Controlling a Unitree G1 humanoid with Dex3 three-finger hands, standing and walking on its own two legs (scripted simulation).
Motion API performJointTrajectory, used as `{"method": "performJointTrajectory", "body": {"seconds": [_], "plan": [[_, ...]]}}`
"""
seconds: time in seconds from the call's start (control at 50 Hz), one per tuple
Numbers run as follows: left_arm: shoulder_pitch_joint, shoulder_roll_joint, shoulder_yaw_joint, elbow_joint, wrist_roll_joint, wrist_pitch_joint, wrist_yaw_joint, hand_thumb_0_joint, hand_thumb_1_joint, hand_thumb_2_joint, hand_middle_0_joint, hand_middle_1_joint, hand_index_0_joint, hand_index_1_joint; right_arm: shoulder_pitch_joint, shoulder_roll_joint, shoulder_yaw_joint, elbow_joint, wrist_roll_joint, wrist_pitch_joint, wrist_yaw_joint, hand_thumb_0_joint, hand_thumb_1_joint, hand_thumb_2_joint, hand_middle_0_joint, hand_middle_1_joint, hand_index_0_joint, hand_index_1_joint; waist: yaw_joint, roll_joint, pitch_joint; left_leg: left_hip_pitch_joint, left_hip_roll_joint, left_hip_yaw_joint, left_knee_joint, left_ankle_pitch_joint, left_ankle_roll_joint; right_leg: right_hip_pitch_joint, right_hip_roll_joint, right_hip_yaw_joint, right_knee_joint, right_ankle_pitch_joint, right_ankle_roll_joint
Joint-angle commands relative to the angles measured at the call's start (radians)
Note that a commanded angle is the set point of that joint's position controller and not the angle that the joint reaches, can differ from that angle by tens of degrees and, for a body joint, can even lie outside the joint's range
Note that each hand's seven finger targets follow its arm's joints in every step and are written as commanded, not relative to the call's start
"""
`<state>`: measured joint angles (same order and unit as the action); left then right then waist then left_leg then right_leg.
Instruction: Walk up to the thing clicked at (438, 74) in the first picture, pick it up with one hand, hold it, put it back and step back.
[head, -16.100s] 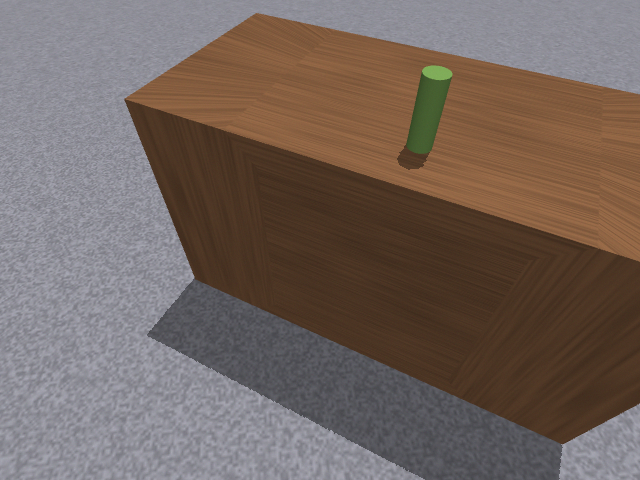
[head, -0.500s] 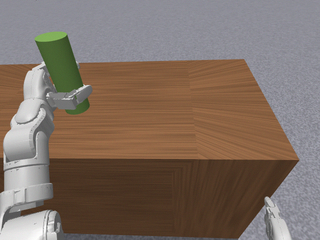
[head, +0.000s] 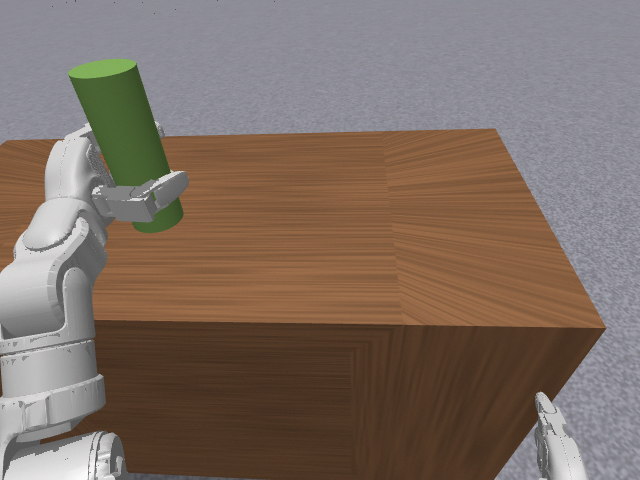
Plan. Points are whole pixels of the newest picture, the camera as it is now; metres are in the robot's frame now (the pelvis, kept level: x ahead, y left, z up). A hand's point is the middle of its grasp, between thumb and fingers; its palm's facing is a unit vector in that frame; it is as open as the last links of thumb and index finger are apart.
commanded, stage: hold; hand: left
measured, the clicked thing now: (134, 153) +0.35 +0.18 +0.29
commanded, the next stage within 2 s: none
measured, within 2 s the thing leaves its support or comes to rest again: neither
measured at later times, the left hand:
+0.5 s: hand (144, 168) +0.34 +0.17 +0.28, palm faces +0.14 -0.99 +0.01, open 8.7 cm
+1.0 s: hand (138, 174) +0.33 +0.18 +0.28, palm faces +0.17 -0.99 +0.02, open 8.7 cm
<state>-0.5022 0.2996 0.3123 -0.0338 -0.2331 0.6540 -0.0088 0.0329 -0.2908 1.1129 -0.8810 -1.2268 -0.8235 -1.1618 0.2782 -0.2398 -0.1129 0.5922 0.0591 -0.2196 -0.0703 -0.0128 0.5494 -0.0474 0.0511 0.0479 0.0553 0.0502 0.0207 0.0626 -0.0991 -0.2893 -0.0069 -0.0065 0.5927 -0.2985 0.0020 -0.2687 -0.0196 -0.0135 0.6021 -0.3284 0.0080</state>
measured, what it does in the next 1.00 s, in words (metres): stands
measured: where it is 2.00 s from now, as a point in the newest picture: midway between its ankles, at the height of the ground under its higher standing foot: outside the picture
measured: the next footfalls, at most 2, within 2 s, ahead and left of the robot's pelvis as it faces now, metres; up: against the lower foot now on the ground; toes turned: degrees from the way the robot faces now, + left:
none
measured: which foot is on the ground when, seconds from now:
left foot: down 0.00-1.00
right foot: down 0.00-1.00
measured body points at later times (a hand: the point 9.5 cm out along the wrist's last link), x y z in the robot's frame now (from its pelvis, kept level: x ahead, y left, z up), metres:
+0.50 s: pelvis +0.00 +0.01 +0.00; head -0.04 -0.03 +0.45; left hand +0.33 +0.23 +0.28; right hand +0.17 -0.26 -0.07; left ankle +0.01 +0.12 -0.73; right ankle -0.01 -0.12 -0.73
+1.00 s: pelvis -0.01 +0.00 +0.00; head -0.06 -0.03 +0.45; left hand +0.31 +0.23 +0.28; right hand +0.16 -0.27 -0.07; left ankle +0.01 +0.12 -0.73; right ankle -0.01 -0.12 -0.73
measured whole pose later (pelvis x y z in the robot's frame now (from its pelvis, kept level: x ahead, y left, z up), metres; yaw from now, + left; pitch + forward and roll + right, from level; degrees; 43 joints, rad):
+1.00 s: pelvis -0.01 +0.00 +0.00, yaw +0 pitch -2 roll +0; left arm -0.49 0.26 0.30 -0.16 -0.25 0.78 0.05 0.03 -0.29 1.12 -0.87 -1.24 -0.82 -1.18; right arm 0.26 -0.24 -0.14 0.64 0.07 -0.23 -0.03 -0.01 0.54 -0.05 0.05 0.05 0.05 0.05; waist 0.03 0.07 -0.11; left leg -0.27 -0.01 -0.01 0.58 -0.28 0.01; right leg -0.24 -0.02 -0.01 0.58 -0.31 0.01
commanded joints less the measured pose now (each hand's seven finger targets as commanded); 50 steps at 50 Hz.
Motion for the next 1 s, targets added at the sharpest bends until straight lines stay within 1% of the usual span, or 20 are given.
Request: {"method": "performJointTrajectory", "body": {"seconds": [0.0, 0.14, 0.18, 0.2, 0.28, 0.3, 0.38, 0.42, 0.44, 0.5, 0.54, 0.58, 0.62, 0.66, 0.76, 0.8, 0.84, 0.88, 0.94, 0.98], "plan": [[-0.457, 0.210, 0.069, -0.249, -0.018, -0.059, 0.007, 0.000, 0.308, 1.301, -1.336, -1.442, -1.355, -1.446, -0.118, -0.133, -0.052, -0.152, 0.007, -0.069, -0.006, 0.000, 0.555, -0.047, 0.049, 0.050, 0.050, 0.050, 0.006, -0.058, -0.183, 0.129, -0.008, 0.010, -0.063, 0.211, 0.015, -0.004, 0.011, -0.028, -0.105, 0.225, -0.004], [-0.466, 0.197, 0.059, -0.285, -0.021, -0.029, 0.009, 0.000, 0.312, 1.310, -1.361, -1.466, -1.382, -1.466, -0.126, -0.150, -0.067, -0.125, 0.009, -0.070, 0.006, 0.000, 0.548, -0.048, 0.049, 0.050, 0.050, 0.050, 0.006, -0.052, -0.192, 0.135, -0.006, 0.003, -0.068, 0.227, 0.012, -0.002, 0.014, -0.030, -0.104, 0.235, -0.008], [-0.466, 0.179, 0.047, -0.307, -0.025, -0.023, 0.012, 0.000, 0.295, 1.312, -1.359, -1.472, -1.383, -1.471, -0.149, -0.111, -0.031, -0.143, 0.012, -0.074, 0.012, 0.000, 0.554, -0.047, 0.049, 0.050, 0.050, 0.050, 0.015, -0.048, -0.192, 0.135, -0.010, 0.007, -0.061, 0.241, 0.013, 0.010, 0.012, -0.030, -0.104, 0.247, -0.006], [-0.459, 0.207, 0.078, -0.301, -0.027, -0.016, 0.015, 0.000, 0.295, 1.316, -1.379, -1.489, -1.402, -1.488, -0.133, -0.159, -0.079, -0.128, 0.010, -0.073, 0.005, 0.000, 0.547, -0.048, 0.049, 0.050, 0.050, 0.050, 0.007, -0.058, -0.216, 0.150, -0.008, 0.008, -0.057, 0.248, 0.015, 0.016, 0.010, -0.029, -0.104, 0.255, -0.004], [-0.461, 0.167, 0.046, -0.334, -0.024, 0.001, 0.026, 0.000, 0.279, 1.308, -1.352, -1.472, -1.378, -1.470, -0.148, -0.114, -0.038, -0.125, 0.013, -0.073, 0.019, 0.000, 0.553, -0.047, 0.049, 0.050, 0.050, 0.050, 0.021, -0.049, -0.197, 0.148, -0.003, 0.000, -0.060, 0.284, 0.008, 0.014, 0.017, -0.037, -0.090, 0.275, -0.009], [-0.456, 0.187, 0.068, -0.321, -0.026, 0.005, 0.028, 0.000, 0.272, 1.304, -1.363, -1.479, -1.388, -1.477, -0.132, -0.156, -0.083, -0.102, 0.010, -0.068, 0.015, 0.000, 0.546, -0.049, 0.049, 0.050, 0.050, 0.050, 0.012, -0.050, -0.211, 0.156, 0.002, -0.003, -0.061, 0.284, 0.007, 0.017, 0.017, -0.037, -0.090, 0.273, -0.009], [-0.451, 0.130, 0.019, -0.353, -0.027, 0.021, 0.026, 0.000, 0.301, 1.333, -1.379, -1.502, -1.405, -1.499, -0.173, -0.115, -0.043, -0.134, 0.015, -0.073, 0.027, 0.000, 0.552, -0.047, 0.049, 0.050, 0.050, 0.050, 0.020, -0.038, -0.185, 0.139, -0.005, 0.000, -0.075, 0.232, 0.005, 0.002, 0.018, -0.035, -0.106, 0.231, -0.009], [-0.419, 0.191, 0.079, -0.336, -0.033, 0.032, 0.031, 0.000, 0.268, 1.327, -1.371, -1.500, -1.397, -1.498, -0.143, -0.168, -0.092, -0.110, 0.016, -0.071, 0.021, 0.000, 0.549, -0.049, 0.049, 0.050, 0.050, 0.050, 0.018, -0.075, -0.168, 0.129, -0.005, 0.002, -0.076, 0.197, 0.012, 0.005, 0.015, -0.031, -0.112, 0.205, -0.006], [-0.431, 0.143, 0.034, -0.362, -0.032, 0.035, 0.028, 0.000, 0.286, 1.314, -1.362, -1.489, -1.391, -1.484, -0.152, -0.115, -0.043, -0.124, 0.019, -0.072, 0.030, 0.000, 0.550, -0.047, 0.049, 0.050, 0.050, 0.050, 0.020, -0.053, -0.182, 0.138, -0.008, 0.003, -0.075, 0.218, 0.010, 0.006, 0.015, -0.032, -0.110, 0.222, -0.008], [-0.406, 0.167, 0.069, -0.365, -0.036, 0.052, 0.038, 0.000, 0.269, 1.320, -1.364, -1.496, -1.394, -1.491, -0.143, -0.151, -0.077, -0.123, 0.018, -0.068, 0.029, 0.000, 0.548, -0.048, 0.049, 0.050, 0.050, 0.050, 0.015, -0.079, -0.193, 0.147, -0.007, 0.005, -0.067, 0.240, 0.013, 0.015, 0.015, -0.031, -0.107, 0.244, -0.004], [-0.438, 0.138, 0.035, -0.415, -0.034, 0.052, 0.041, 0.000, 0.287, 1.334, -1.360, -1.501, -1.391, -1.496, -0.146, -0.109, -0.044, -0.117, 0.020, -0.064, 0.037, 0.000, 0.550, -0.048, 0.050, 0.050, 0.050, 0.050, 0.023, -0.034, -0.178, 0.136, -0.011, 0.012, -0.068, 0.242, 0.010, 0.006, 0.013, -0.029, -0.109, 0.242, -0.008], [-0.418, 0.165, 0.066, -0.377, -0.034, 0.064, 0.055, 0.000, 0.261, 1.320, -1.368, -1.504, -1.399, -1.497, -0.148, -0.160, -0.087, -0.118, 0.017, -0.068, 0.029, 0.000, 0.547, -0.049, 0.049, 0.050, 0.050, 0.050, 0.014, -0.073, -0.180, 0.151, -0.003, 0.004, -0.071, 0.242, 0.011, 0.014, 0.016, -0.032, -0.106, 0.242, -0.004], [-0.465, 0.086, -0.002, -0.419, -0.037, 0.059, 0.051, 0.000, 0.288, 1.339, -1.382, -1.518, -1.414, -1.511, -0.173, -0.119, -0.048, -0.141, 0.018, -0.072, 0.037, 0.000, 0.547, -0.049, 0.050, 0.050, 0.050, 0.050, 0.012, -0.054, -0.182, 0.142, -0.007, 0.008, -0.071, 0.247, 0.009, 0.008, 0.018, -0.032, -0.110, 0.250, -0.006], [-0.426, 0.164, 0.060, -0.367, -0.034, 0.064, 0.060, 0.000, 0.230, 1.342, -1.375, -1.519, -1.402, -1.518, -0.159, -0.141, -0.074, -0.099, 0.021, -0.069, 0.029, 0.000, 0.547, -0.050, 0.049, 0.050, 0.050, 0.050, 0.017, -0.070, -0.153, 0.130, -0.015, 0.012, -0.072, 0.212, 0.015, -0.002, 0.011, -0.027, -0.121, 0.223, -0.002], [-0.432, 0.157, 0.068, -0.352, -0.030, 0.055, 0.068, 0.000, 0.256, 1.348, -1.374, -1.526, -1.407, -1.519, -0.149, -0.134, -0.072, -0.109, 0.020, -0.069, 0.033, 0.000, 0.546, -0.049, 0.050, 0.050, 0.050, 0.050, 0.022, -0.067, -0.171, 0.126, -0.008, 0.006, -0.081, 0.209, 0.010, 0.014, 0.015, -0.032, -0.116, 0.217, -0.008], [-0.431, 0.119, 0.032, -0.360, -0.029, 0.052, 0.068, 0.000, 0.264, 1.342, -1.380, -1.527, -1.414, -1.519, -0.164, -0.129, -0.070, -0.121, 0.019, -0.072, 0.034, 0.000, 0.546, -0.049, 0.050, 0.050, 0.050, 0.050, 0.021, -0.069, -0.170, 0.125, -0.012, 0.010, -0.080, 0.202, 0.011, 0.017, 0.012, -0.032, -0.122, 0.215, -0.007], [-0.410, 0.207, 0.109, -0.322, -0.028, 0.053, 0.070, 0.000, 0.272, 1.344, -1.375, -1.520, -1.407, -1.514, -0.138, -0.145, -0.082, -0.100, 0.019, -0.068, 0.031, 0.000, 0.545, -0.050, 0.050, 0.050, 0.050, 0.050, 0.019, -0.098, -0.157, 0.121, -0.011, 0.007, -0.083, 0.177, 0.016, 0.015, 0.012, -0.027, -0.128, 0.192, -0.003], [-0.467, 0.121, 0.023, -0.373, -0.025, 0.043, 0.062, 0.000, 0.251, 1.326, -1.377, -1.516, -1.411, -1.508, -0.172, -0.116, -0.059, -0.127, 0.018, -0.077, 0.037, 0.000, 0.543, -0.050, 0.050, 0.050, 0.050, 0.050, 0.025, -0.047, -0.183, 0.125, -0.013, 0.012, -0.083, 0.203, 0.010, 0.016, 0.012, -0.030, -0.122, 0.211, -0.009], [-0.468, 0.193, 0.071, -0.348, -0.026, 0.043, 0.057, 0.000, 0.269, 1.352, -1.385, -1.529, -1.417, -1.524, -0.159, -0.134, -0.063, -0.113, 0.019, -0.078, 0.031, 0.000, 0.545, -0.051, 0.050, 0.050, 0.050, 0.050, 0.013, -0.053, -0.169, 0.122, -0.012, 0.010, -0.086, 0.167, 0.015, 0.009, 0.012, -0.027, -0.131, 0.185, -0.006], [-0.470, 0.118, 0.008, -0.363, -0.028, 0.041, 0.052, 0.000, 0.265, 1.339, -1.377, -1.521, -1.411, -1.513, -0.189, -0.125, -0.056, -0.135, 0.019, -0.087, 0.029, 0.000, 0.549, -0.049, 0.050, 0.050, 0.050, 0.050, 0.020, -0.038, -0.178, 0.132, -0.014, 0.015, -0.088, 0.183, 0.011, 0.008, 0.012, -0.027, -0.131, 0.190, -0.009]]}}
